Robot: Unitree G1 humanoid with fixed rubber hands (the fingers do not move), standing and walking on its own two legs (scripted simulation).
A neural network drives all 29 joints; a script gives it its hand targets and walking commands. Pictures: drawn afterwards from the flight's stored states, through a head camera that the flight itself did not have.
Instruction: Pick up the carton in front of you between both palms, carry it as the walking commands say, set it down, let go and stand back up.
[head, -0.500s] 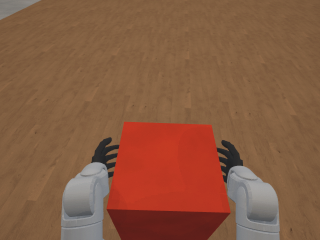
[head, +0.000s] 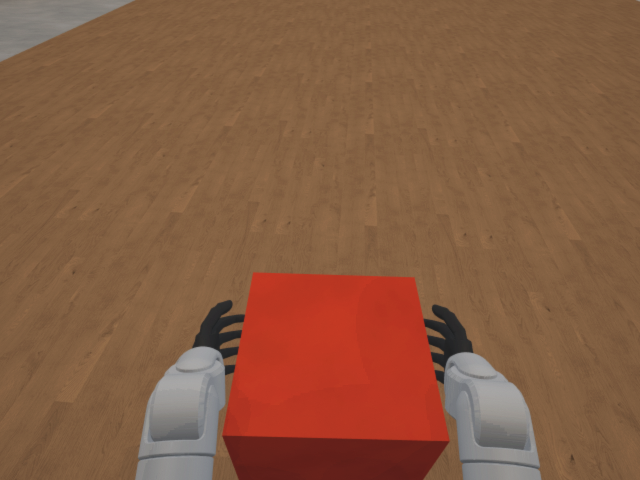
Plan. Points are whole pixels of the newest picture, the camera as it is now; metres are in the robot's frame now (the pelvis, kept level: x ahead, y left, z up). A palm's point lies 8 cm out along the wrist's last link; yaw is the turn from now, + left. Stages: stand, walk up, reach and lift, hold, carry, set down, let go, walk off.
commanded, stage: carry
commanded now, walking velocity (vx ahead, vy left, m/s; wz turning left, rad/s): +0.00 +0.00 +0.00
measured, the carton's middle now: (329, 393) +0.26 +0.00 -0.02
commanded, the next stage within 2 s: hold in 0.50 s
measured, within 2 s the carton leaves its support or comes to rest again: neither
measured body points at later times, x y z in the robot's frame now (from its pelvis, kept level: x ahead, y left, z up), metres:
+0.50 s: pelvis -0.02 +0.00 +0.00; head -0.03 +0.00 +0.45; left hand +0.28 +0.15 +0.03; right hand +0.28 -0.15 +0.03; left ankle +0.06 +0.11 -0.73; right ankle -0.07 -0.10 -0.73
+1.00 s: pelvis -0.04 +0.02 +0.01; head -0.06 +0.04 +0.46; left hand +0.27 +0.14 +0.03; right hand +0.23 -0.17 +0.04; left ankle +0.05 +0.13 -0.73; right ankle -0.07 -0.10 -0.73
